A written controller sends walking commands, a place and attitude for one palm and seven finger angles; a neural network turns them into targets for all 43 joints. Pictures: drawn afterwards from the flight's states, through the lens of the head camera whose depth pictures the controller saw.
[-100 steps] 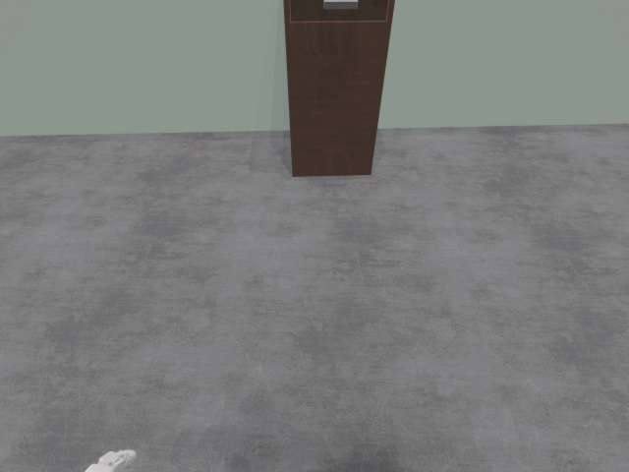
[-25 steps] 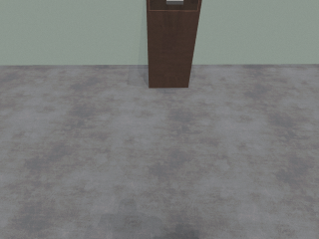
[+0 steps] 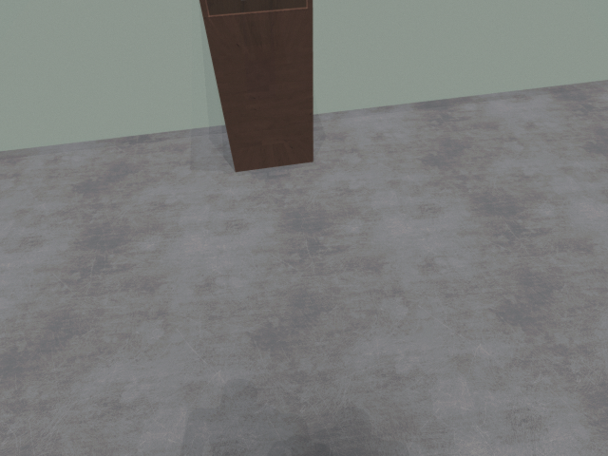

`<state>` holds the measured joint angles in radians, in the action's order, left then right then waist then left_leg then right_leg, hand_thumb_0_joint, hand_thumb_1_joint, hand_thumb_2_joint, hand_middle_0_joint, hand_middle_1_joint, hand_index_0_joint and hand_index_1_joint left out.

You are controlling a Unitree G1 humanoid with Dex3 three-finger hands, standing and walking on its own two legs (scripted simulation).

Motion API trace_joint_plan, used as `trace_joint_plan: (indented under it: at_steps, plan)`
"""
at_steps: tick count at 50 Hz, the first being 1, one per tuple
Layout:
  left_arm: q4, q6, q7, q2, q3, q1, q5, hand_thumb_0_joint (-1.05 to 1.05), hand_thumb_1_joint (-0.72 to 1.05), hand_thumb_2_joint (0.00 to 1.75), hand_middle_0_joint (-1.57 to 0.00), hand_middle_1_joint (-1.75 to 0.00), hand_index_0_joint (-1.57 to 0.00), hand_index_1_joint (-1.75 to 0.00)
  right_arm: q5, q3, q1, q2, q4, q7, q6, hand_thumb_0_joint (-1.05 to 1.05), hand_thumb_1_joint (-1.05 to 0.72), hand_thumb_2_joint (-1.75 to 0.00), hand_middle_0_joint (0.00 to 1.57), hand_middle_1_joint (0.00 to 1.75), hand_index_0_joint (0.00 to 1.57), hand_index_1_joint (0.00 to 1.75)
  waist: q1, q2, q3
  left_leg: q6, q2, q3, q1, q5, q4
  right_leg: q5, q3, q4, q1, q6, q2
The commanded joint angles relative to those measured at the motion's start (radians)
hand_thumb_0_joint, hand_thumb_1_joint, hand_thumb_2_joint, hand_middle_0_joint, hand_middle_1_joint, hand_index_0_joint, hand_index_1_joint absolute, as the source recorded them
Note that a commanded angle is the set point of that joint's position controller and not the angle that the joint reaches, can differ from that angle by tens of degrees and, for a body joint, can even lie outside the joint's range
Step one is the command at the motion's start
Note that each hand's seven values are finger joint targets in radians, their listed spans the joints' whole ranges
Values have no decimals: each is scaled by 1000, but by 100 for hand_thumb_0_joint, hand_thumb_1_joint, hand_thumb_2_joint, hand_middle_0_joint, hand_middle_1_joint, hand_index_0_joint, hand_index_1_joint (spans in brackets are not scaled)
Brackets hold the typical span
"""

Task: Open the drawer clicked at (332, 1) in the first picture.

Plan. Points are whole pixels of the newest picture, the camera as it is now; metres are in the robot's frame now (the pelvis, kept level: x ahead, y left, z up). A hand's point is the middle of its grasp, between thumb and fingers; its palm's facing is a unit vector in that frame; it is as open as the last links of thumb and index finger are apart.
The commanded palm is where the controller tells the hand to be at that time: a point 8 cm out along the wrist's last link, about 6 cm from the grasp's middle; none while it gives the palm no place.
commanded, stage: walk to a spot facing it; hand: left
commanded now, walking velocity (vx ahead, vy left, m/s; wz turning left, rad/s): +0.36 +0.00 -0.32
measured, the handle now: out of the picture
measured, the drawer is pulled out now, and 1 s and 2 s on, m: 0.00 0.00 0.00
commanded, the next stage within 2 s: turn to face it in 1.84 s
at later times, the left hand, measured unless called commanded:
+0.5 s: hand (175, 437) +0.18 +0.23 -0.19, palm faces -0.09 -0.99 -0.14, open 7.4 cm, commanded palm none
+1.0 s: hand (266, 243) +0.57 +0.15 -0.17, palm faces -0.39 -0.92 -0.10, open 7.4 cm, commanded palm none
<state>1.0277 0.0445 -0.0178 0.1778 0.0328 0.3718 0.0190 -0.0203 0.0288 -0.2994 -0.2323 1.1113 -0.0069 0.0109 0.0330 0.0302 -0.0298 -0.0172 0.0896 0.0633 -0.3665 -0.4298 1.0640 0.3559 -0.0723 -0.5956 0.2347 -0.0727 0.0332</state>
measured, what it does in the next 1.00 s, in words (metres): walks ahead, turning right: left foot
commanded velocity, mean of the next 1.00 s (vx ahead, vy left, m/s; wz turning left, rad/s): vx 0.37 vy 0.00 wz -0.26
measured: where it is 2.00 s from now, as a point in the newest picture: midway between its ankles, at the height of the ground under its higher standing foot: (355, 293)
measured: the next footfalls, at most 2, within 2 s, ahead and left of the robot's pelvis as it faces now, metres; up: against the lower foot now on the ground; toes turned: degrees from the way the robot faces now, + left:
left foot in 0.40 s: +0.33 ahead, +0.12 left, +0.00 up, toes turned -1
right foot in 1.08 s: +0.54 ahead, -0.10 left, +0.00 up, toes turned -30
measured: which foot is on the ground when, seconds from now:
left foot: up 0.00-0.38, down 0.40-1.00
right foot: down 0.00-0.42, up 0.44-1.00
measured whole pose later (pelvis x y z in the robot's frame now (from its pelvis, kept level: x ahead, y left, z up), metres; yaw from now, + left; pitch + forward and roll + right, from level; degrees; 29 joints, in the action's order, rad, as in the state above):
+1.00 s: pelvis +0.42 +0.04 +0.00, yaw -19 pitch -1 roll -2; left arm 1.03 -0.02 -0.03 0.14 0.05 0.12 0.03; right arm -0.03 0.00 -0.57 -0.06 1.19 0.03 -0.08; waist -0.08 0.00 -0.06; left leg 0.04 0.01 0.33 0.12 -0.42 0.30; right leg 0.20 -0.15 -0.74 0.52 -0.05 -0.04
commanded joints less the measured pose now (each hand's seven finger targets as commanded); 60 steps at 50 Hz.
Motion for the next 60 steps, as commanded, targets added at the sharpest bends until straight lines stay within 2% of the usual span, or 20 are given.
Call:
trace_joint_plan:
  at_steps: [1,6,10,15,18,19,20,21,24,29,36,45,48,51,52,53,54,55,58,60]
  plan:
    - [1,25,30,153,30,127,3,0,90,90,-20,-30,-20,-30,-7,30,152,-56,-136,-3,-60,0,-90,-90,20,30,20,30,6,-68,-64,-13,45,-32,-333,144,102,-269,420,371,-166,-118,-296]
    - [32,42,36,119,23,166,2,0,90,90,-20,-30,-20,-30,-4,36,149,-20,-149,-12,-42,0,-90,-90,20,30,20,30,-17,-113,-54,-37,34,-8,-367,259,37,-444,290,376,-198,-88,-232]
    - [60,45,48,102,20,202,7,0,90,90,-20,-30,-20,-30,0,32,250,-3,-193,-20,-50,0,-90,-90,20,30,20,30,11,-136,-67,-31,30,15,-394,276,-95,-536,282,364,-264,-98,-228]
    - [74,36,56,108,20,186,10,0,90,90,-20,-30,-20,-30,7,24,314,17,-224,-26,-65,0,-90,-90,20,30,20,30,18,-162,-107,6,-10,52,-200,264,-345,-657,257,340,-213,-80,-225]
    - [65,40,56,136,33,135,3,0,90,90,-20,-30,-20,-30,-1,40,47,-28,-140,-2,-79,0,-90,-90,20,30,20,30,-104,-143,30,45,-76,68,177,299,-504,-868,204,49,-156,-43,-180]
    - [58,41,50,116,36,146,-4,0,90,90,-20,-30,-20,-30,-7,55,-111,-88,-97,9,-82,0,-90,-90,20,30,20,30,-159,-73,138,68,-4,-5,434,343,-513,-695,183,-158,-27,-20,-138]
    - [50,33,39,56,33,220,-14,0,90,90,-20,-30,-20,-30,-20,82,-223,-206,-74,17,-82,0,-90,-90,20,30,20,30,-162,207,272,153,274,-372,661,303,-565,-131,79,-480,199,22,-1]
    - [25,38,36,42,26,192,-13,0,90,90,-20,-30,-20,-30,-8,81,-246,-224,-72,17,-74,0,-90,-90,20,30,20,30,-143,258,264,210,410,-607,605,221,-765,190,111,-718,305,19,34]
    - [8,14,20,41,34,29,9,0,90,90,-20,-30,-20,-30,-1,39,-23,-45,-113,21,-85,0,-90,-90,20,30,20,30,-63,34,-54,163,309,-378,169,28,-883,-24,129,-766,354,25,-116]
    - [21,-44,5,-12,39,72,22,0,90,90,-20,-30,-20,-30,2,30,-34,27,-88,28,-114,0,-90,-90,20,30,20,30,7,68,-63,98,192,-71,42,167,-921,-178,103,-661,315,58,-141]
    - [-29,-56,-2,18,48,-99,17,0,90,90,-20,-30,-20,-30,9,20,-184,9,-33,42,-123,0,-90,-90,20,30,20,30,-27,33,-78,24,182,8,293,504,-895,-290,78,-543,526,81,-141]
    - [-87,-39,-9,-4,21,-343,9,0,90,90,-20,-30,-20,-30,-7,5,-371,24,57,52,-109,0,-90,-90,20,30,20,30,-110,69,-147,79,213,83,464,792,-847,-194,-56,-200,477,36,-107]
    - [-89,-31,-5,-12,16,-334,9,0,90,90,-20,-30,-20,-30,-8,6,-374,12,68,53,-100,0,-90,-90,20,30,20,30,-87,81,-140,95,219,140,481,1044,-766,-110,-111,-114,375,-1,-55]
    - [-40,-15,7,17,24,-157,13,0,90,90,-20,-30,-20,-30,-1,13,-330,-21,61,52,-93,0,-90,-90,20,30,20,30,-5,108,-23,75,220,177,488,1349,-535,-69,-162,-34,147,-41,19]
    - [-8,-5,9,44,37,-54,15,0,90,90,-20,-30,-20,-30,4,18,-299,-32,48,49,-93,0,-90,-90,20,30,20,30,46,109,34,60,197,198,408,1273,-384,-134,-152,34,-28,-53,17]
    - [33,9,14,100,55,82,17,0,90,90,-20,-30,-20,-30,16,19,-264,-21,29,38,-95,0,-90,-90,20,30,20,30,106,59,117,44,173,205,194,1018,-150,-231,-19,72,-292,-105,-93]
    - [53,16,26,192,78,188,10,0,90,90,-20,-30,-20,-30,30,13,-262,44,-7,35,-104,0,-90,-90,20,30,20,30,122,-162,233,4,12,205,-112,139,185,-403,447,143,-542,-242,-394]
    - [53,10,33,216,76,167,-15,0,90,90,-20,-30,-20,-30,28,20,-211,29,-34,36,-97,0,-90,-90,20,30,20,30,85,-107,211,15,-44,66,-237,-131,395,-479,611,259,-519,-311,-486]
    - [26,18,39,89,42,-11,-12,0,90,90,-20,-30,-20,-30,6,26,-124,77,-45,25,-70,0,-90,-90,20,30,20,30,-9,-28,-65,19,81,-40,-230,100,302,-294,326,363,-76,-163,-369]
    - [18,37,45,30,34,-32,3,0,90,90,-20,-30,-20,-30,-7,28,-166,107,-32,23,-50,0,-90,-90,20,30,20,30,-57,4,-76,11,92,-38,-171,130,213,-320,217,387,24,-127,-321]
